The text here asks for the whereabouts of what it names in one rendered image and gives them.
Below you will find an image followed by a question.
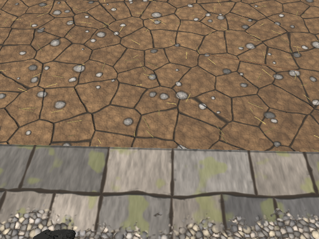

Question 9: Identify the robot left hand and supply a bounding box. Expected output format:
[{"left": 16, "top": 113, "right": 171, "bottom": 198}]
[{"left": 33, "top": 229, "right": 76, "bottom": 239}]

